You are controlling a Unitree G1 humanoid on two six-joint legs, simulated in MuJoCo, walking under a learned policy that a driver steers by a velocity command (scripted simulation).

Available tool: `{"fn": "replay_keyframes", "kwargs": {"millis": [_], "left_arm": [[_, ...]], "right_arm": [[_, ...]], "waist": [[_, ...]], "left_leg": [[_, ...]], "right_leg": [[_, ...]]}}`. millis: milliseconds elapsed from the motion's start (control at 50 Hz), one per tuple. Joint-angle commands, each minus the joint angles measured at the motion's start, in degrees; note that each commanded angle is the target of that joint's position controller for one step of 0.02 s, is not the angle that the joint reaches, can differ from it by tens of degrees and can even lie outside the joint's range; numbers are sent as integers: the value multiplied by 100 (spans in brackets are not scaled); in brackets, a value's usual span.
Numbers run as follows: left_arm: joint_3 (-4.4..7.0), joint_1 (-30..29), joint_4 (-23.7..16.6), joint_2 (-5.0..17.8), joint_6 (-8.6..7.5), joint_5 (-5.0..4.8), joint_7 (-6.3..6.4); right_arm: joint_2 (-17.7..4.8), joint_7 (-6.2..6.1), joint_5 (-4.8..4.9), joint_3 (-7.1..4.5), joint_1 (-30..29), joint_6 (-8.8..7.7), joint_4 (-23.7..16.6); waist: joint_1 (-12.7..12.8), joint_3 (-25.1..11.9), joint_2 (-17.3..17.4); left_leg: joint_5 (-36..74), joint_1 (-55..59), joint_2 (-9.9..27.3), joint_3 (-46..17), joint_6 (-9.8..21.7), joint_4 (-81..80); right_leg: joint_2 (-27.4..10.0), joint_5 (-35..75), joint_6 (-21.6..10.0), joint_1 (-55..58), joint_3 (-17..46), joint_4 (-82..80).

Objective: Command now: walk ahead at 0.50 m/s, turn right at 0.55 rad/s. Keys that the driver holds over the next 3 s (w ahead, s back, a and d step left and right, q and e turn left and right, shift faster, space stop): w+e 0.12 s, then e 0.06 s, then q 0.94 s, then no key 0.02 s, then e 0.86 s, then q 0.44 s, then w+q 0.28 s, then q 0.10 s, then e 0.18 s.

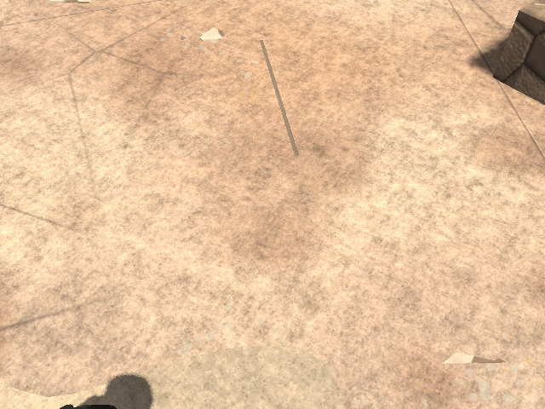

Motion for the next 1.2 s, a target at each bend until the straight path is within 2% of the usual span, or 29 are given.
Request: {"fn": "replay_keyframes", "kwargs": {"millis": [20, 60, 80, 100, 120, 140, 160, 200, 240, 340, 440, 540, 580, 600, 620, 640, 660, 680, 700, 780, 940, 980, 1000, 1020, 1040, 1060, 1080, 1120, 1200], "left_arm": [[81, -487, -613, 361, -54, 8, -89], [220, 3, -581, 605, -15, 29, -87], [375, 832, -373, 842, 2, 12, -48], [583, 1855, -103, 1267, 58, -10, 57], [683, 1737, -120, 1977, 36, -84, 120], [542, 1804, -385, 1618, -63, -5, 96], [431, 1545, -358, 1291, -149, 82, 67], [318, 806, -407, 888, -185, 67, 99], [203, 456, -470, 608, -190, 175, 144], [152, 359, -63, 638, -268, 211, 243], [156, 458, 282, 743, -175, 279, 309], [227, 383, 425, 837, 103, 96, 441], [235, 399, 422, 794, 174, 30, 523], [216, 463, 300, 723, 132, 162, 548], [112, 588, 110, 400, 82, 320, 494], [96, 465, 179, 495, 59, 296, 410], [135, 299, 147, 602, 79, 120, 373], [141, 181, 177, 581, 117, 99, 400], [173, 70, 169, 636, 166, 144, 445], [153, 182, 207, 448, 205, 98, 486], [198, 188, 230, 535, 60, 72, 390], [233, 489, 326, 539, -17, 64, 339], [289, 654, 379, 672, -33, 93, 338], [382, 785, 344, 1085, -11, 203, 373], [450, 579, 332, 1446, 32, 402, 373], [359, 243, 122, 1105, -4, 445, 389], [281, -65, 27, 814, -11, 364, 429], [222, -224, -11, 635, 5, 170, 480], [172, 396, 197, 621, 80, 188, 495]], "right_arm": [[-1087, -33, 93, -264, -223, 20, -288], [-1268, -69, 138, -314, -258, 106, -294], [-1247, -91, 158, -296, -332, 151, -317], [-1062, -121, 58, -210, -241, 133, -383], [-217, -45, -200, 68, 272, 9, -737], [-561, 19, -34, 51, -197, -199, -783], [-879, 53, 180, -33, -779, -292, -965], [-819, -31, -1, -16, -698, -303, -820], [-816, -30, -36, -44, -409, -109, -653], [-310, -47, -46, 118, -420, 117, -501], [-450, 67, 40, 90, -1031, 118, -652], [-563, 221, -11, -9, -1120, 191, -928], [-686, 231, -21, -97, -621, 173, -872], [-1171, 159, -57, -242, -228, 168, -866], [-1605, 100, -143, -328, -74, 198, -916], [-1085, 71, -135, -191, 35, 212, -967], [-962, 58, -93, -166, -322, 212, -1073], [-868, 29, -18, -158, -600, 247, -1139], [-795, -5, 55, -130, -809, 308, -1196], [-941, -125, -28, -208, -886, 484, -1308], [-1016, -186, 10, -272, -1062, 653, -1466], [-981, -202, 71, -258, -1214, 706, -1513], [-883, -212, 92, -229, -1140, 723, -1515], [-598, -199, 43, -148, -950, 725, -1533], [-622, -182, 79, -178, -1041, 661, -1753], [-1072, -167, -27, -311, -852, 606, -1605], [-1207, -144, 25, -390, -693, 629, -1437], [-941, -174, 13, -348, -527, 745, -1255], [-401, -167, 35, -120, -1034, 702, -1478]], "waist": [[200, 307, 520], [562, -147, 709], [1047, -582, 627], [1482, -1117, 248], [802, -1500, -1410], [1148, -2344, -800], [1213, -1588, -426], [692, -804, 172], [397, -757, 45], [331, -676, -142], [670, -488, -163], [634, -272, -199], [361, -506, 3], [308, -953, 783], [447, -1315, 1943], [214, -1988, 1433], [280, -1581, 1051], [360, -1282, 581], [415, -978, 404], [536, -903, 973], [426, -859, 1220], [620, -816, 1214], [665, -814, 1072], [557, -865, 148], [393, -469, -1541], [384, -424, -1071], [257, -390, -656], [289, -271, -459], [648, -384, -582]], "left_leg": [[3221, -9, 1718, -358, 792, -31], [5162, 108, 1655, -144, 657, 1049], [5491, -219, 1473, 40, 504, 2167], [4294, -1462, 1248, 59, 251, 3786], [-1084, -4139, 132, -220, -147, 5918], [-1774, -4688, -125, -1640, -127, 6680], [-1290, -5044, 131, -1760, -37, 6670], [-588, -4504, 605, -1651, -45, 5813], [-382, -3640, 759, -1602, -127, 5453], [963, -3078, 675, -1411, -277, 3823], [1847, -3021, 502, -1434, -151, 2651], [545, -3430, 344, -1231, 110, 2306], [1632, -2512, 145, -1195, 406, 1412], [4018, -1491, 740, -2245, 798, 1297], [5824, -76, 2046, -4208, 2060, 1171], [5059, 225, 2110, -4536, 2252, 1015], [4401, -68, 1886, -4030, 2030, 986], [3702, -418, 1626, -3677, 1753, 915], [3147, -835, 1480, -3485, 1587, 784], [2397, -1441, 984, -3224, 1399, 584], [1016, -1755, 826, -3892, 1204, 613], [995, -1909, 658, -3931, 1021, 845], [672, -2184, 441, -3805, 808, 1081], [-518, -2852, -41, -3222, 482, 2117], [-1662, -3841, -858, -2100, 178, 3340], [-1621, -3818, -438, -2280, -18, 4573], [-1258, -3769, -396, -2230, -86, 5047], [-690, -3987, -315, -2088, -304, 5618], [-609, -3733, -286, -1914, -480, 4687]], "right_leg": [[134, -424, -255, 103, -267, -312], [569, -1001, -508, 1018, -633, -347], [849, -783, -700, 2177, -737, -671], [631, -618, -970, 3963, -75, -782], [-913, -1500, -1990, 5811, 3143, -1256], [-1443, -1663, -2325, 6070, 4767, -2141], [-1299, -597, -2014, 5562, 3848, -2185], [-872, 1552, -1620, 4001, 2253, -1964], [-712, 2644, -1509, 3024, 1593, -2134], [-346, 3293, -1249, 2451, 269, -2419], [-509, 2535, -1092, 2968, -10, -2494], [-901, 2446, -1026, 3594, 177, -1629], [-554, 2707, -617, 3415, -99, -626], [25, 1640, -192, 2749, -480, 629], [1170, -2774, 310, 788, -535, 2424], [1076, -3794, 302, 514, 505, 3121], [860, -3519, 294, 240, 619, 3384], [697, -3180, 312, 120, 573, 3195], [573, -2905, 361, 130, 546, 2786], [738, -2381, 563, 874, 362, 1326], [813, -1847, 495, 1628, 464, -270], [823, -1285, 340, 2185, 330, -1297], [561, -953, 205, 2664, 443, -1797], [-601, -972, -218, 3203, 1477, -2192], [-1551, -302, -1119, 2837, 2896, -2580], [-1766, -19, -1419, 2607, 2855, -2526], [-1444, 86, -1203, 2537, 2212, -2374], [-965, 131, -897, 2759, 1415, -2204], [-725, 893, -1116, 3213, 1014, -2069]]}}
